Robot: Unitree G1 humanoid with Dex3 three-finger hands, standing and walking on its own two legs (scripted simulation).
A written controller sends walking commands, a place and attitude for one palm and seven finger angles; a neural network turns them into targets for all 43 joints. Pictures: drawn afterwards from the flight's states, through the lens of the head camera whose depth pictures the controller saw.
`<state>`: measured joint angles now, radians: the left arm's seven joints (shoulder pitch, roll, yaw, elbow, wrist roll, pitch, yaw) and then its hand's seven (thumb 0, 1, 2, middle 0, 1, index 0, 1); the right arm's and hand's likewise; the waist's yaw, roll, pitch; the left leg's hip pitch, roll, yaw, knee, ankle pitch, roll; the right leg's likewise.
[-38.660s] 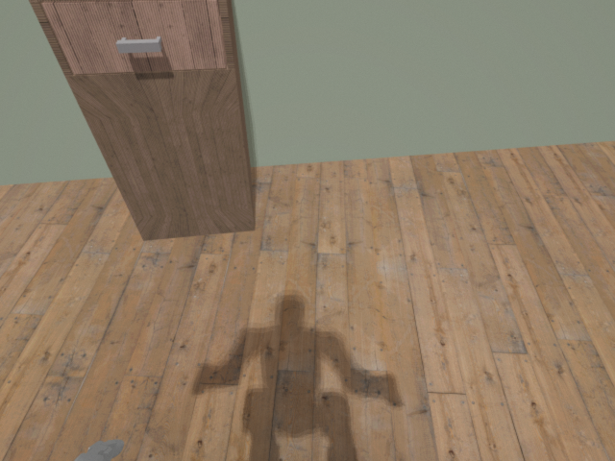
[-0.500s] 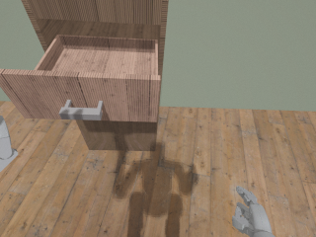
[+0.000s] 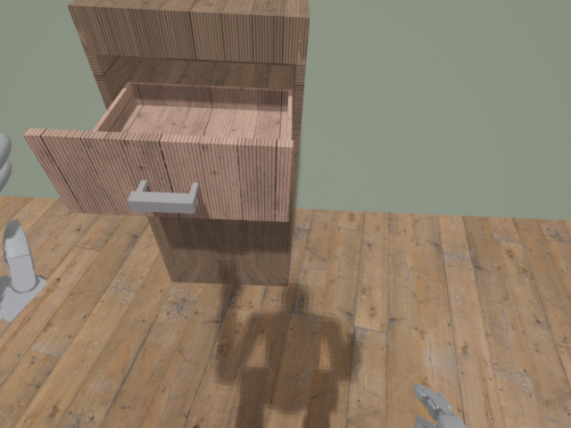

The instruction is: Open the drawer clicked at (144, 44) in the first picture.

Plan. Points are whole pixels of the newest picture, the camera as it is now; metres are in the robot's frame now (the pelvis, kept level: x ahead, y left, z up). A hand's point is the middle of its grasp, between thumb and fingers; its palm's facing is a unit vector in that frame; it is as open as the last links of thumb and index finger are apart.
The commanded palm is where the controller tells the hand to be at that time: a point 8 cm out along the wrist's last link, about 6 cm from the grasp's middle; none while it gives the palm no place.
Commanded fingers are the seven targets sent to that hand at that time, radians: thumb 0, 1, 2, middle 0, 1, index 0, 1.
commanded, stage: let the arm hang, fingers relaxed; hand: left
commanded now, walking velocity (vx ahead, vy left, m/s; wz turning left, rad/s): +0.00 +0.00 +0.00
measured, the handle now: (166, 194) +0.47 +0.22 +0.06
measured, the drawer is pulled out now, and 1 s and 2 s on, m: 0.30 0.30 0.30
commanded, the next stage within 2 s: look to check the result in 1.12 s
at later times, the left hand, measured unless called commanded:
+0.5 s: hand out of the picture -0.04 +0.19 -0.17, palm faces +0.09 -0.97 -0.22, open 7.0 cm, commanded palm none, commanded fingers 0.00 0.90 0.90 -0.20 -0.30 -0.20 -0.30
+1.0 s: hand out of the picture -0.01 +0.15 -0.17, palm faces +0.03 -0.98 -0.19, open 7.3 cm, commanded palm none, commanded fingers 0.00 0.90 0.90 -0.20 -0.30 -0.20 -0.30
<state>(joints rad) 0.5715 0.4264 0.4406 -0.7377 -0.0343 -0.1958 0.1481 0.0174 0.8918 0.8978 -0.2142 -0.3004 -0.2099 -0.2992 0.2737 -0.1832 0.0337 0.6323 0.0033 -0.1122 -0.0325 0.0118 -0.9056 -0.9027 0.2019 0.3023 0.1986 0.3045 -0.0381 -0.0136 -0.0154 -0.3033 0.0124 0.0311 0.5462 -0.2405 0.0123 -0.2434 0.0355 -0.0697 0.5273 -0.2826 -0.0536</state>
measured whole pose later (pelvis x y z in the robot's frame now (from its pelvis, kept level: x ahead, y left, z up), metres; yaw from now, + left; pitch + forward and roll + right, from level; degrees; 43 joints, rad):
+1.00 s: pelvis -0.01 -0.01 +0.01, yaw +0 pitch -3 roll +0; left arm 0.29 0.12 0.01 1.12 0.01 0.00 0.04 0.01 0.93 0.90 -0.20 -0.30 -0.20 -0.30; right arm 0.33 -0.11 -0.01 1.12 -0.02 0.02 -0.03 0.00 -0.91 -0.90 0.20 0.30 0.20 0.30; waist -0.02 0.02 0.04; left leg -0.21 0.02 0.03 0.42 -0.16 0.00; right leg -0.16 0.05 -0.07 0.42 -0.21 -0.07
